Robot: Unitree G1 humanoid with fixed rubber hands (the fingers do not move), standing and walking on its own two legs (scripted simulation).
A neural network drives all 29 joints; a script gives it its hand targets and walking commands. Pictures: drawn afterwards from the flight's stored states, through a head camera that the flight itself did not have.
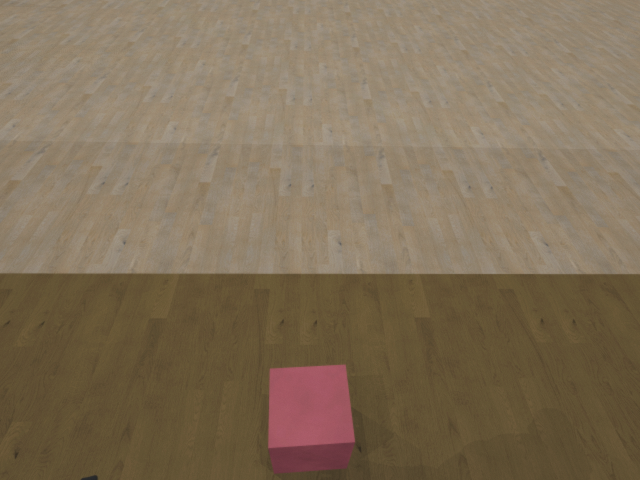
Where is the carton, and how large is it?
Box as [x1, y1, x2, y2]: [268, 365, 354, 473]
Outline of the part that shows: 345,365 270,369 268,449 274,473 346,467 354,443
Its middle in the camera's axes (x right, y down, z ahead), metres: -0.03 +0.50 +1.08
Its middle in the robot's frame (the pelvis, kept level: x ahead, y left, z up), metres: +0.43 +0.01 -0.66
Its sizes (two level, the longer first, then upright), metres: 0.210 0.200 0.250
